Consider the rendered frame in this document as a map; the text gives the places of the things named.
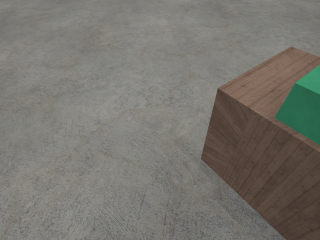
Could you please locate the carton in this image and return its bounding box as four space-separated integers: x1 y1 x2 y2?
275 65 320 145

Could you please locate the pedestal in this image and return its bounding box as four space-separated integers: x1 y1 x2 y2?
201 46 320 240

